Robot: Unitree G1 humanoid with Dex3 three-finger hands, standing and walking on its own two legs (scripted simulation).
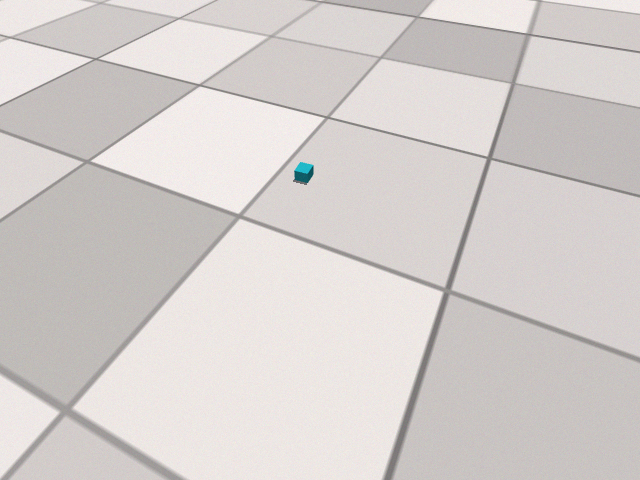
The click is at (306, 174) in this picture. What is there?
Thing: small box
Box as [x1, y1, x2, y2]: [294, 162, 313, 182]
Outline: 300,162 294,170 295,179 307,182 313,173 313,167 310,164
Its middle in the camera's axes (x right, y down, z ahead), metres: -0.09 -0.34 +1.98
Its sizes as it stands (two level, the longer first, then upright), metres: 0.077 0.071 0.058
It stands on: the floor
